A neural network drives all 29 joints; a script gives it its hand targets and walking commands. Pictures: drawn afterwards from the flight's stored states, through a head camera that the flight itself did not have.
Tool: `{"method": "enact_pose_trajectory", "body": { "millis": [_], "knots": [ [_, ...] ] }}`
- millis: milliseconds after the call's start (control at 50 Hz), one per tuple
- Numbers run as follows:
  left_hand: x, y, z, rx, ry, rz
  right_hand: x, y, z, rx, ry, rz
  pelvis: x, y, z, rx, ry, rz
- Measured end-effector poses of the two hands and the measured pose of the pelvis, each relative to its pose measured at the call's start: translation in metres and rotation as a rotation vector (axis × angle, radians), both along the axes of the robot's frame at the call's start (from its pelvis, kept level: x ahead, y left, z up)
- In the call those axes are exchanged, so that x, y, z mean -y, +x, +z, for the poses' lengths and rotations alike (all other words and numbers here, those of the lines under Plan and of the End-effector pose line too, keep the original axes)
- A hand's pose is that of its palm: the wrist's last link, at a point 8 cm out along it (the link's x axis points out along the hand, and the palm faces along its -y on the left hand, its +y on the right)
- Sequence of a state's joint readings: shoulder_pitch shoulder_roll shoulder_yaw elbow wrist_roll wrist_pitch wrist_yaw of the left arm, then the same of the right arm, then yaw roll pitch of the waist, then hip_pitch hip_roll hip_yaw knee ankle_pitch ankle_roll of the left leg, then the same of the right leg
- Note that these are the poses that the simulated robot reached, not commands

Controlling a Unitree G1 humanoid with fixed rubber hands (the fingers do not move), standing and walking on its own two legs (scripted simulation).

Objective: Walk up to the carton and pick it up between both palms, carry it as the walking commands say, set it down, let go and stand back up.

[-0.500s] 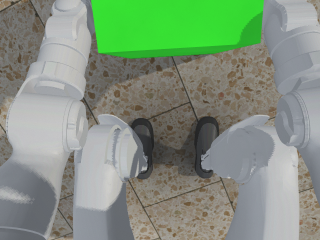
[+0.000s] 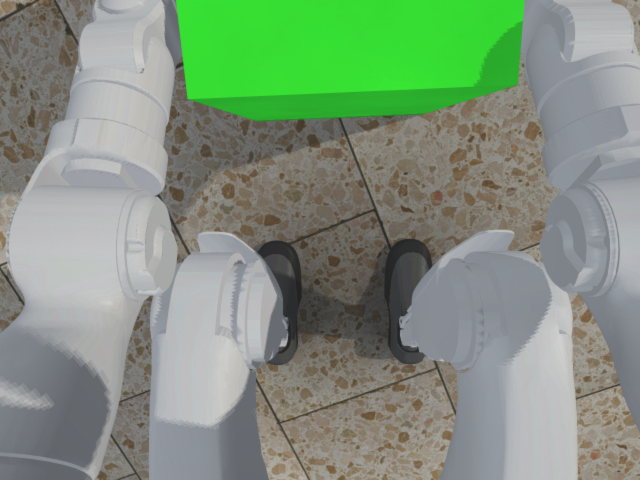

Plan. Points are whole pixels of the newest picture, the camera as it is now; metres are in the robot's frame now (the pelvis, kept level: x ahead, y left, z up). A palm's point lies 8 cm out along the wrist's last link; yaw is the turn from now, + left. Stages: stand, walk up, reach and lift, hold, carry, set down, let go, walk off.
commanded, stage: reach and lift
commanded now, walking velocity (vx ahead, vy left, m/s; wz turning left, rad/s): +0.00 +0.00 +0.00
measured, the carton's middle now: out of the picture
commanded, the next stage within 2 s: none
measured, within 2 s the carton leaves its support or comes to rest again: leaves its support in 0.32 s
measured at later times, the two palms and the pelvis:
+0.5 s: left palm out of the picture +0.56 +0.18 -0.11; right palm out of the picture +0.56 -0.15 -0.11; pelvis +0.01 +0.00 +0.01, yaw +1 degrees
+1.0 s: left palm out of the picture +0.55 +0.18 -0.05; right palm out of the picture +0.55 -0.15 -0.05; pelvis +0.01 +0.00 +0.06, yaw +0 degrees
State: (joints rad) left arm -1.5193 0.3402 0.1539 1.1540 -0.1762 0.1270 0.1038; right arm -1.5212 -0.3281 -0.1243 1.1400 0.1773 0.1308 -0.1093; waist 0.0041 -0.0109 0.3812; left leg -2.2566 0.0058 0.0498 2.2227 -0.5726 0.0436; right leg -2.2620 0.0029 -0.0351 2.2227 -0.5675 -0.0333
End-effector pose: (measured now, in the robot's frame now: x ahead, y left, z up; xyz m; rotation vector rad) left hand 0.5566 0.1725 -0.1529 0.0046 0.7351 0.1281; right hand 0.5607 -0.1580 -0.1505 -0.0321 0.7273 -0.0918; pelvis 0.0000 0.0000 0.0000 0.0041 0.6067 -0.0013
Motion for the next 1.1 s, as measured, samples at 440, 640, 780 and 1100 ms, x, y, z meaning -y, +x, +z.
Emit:
{"method": "enact_pose_trajectory", "body": {
  "millis": [440,640,780,1100],
  "knots": [
    [-0.007,-0.002,0.029,0.014,0.020,0.017,-0.010,0.002,0.029,0.014,-0.002,-0.001,0.000,0.008,0.007,-0.055,-0.009,0.010],
    [-0.006,-0.001,0.066,0.032,0.010,0.010,-0.007,-0.001,0.065,0.032,0.013,-0.020,0.000,0.011,0.028,-0.114,-0.013,0.019],
    [-0.005,-0.002,0.081,0.032,0.006,0.009,-0.006,-0.003,0.080,0.031,0.020,-0.024,0.000,0.011,0.040,-0.145,-0.013,0.019],
    [-0.006,-0.011,0.117,0.036,-0.007,0.017,-0.006,-0.011,0.116,0.035,0.034,-0.029,0.002,0.012,0.067,-0.194,-0.014,0.019]
  ]
}}
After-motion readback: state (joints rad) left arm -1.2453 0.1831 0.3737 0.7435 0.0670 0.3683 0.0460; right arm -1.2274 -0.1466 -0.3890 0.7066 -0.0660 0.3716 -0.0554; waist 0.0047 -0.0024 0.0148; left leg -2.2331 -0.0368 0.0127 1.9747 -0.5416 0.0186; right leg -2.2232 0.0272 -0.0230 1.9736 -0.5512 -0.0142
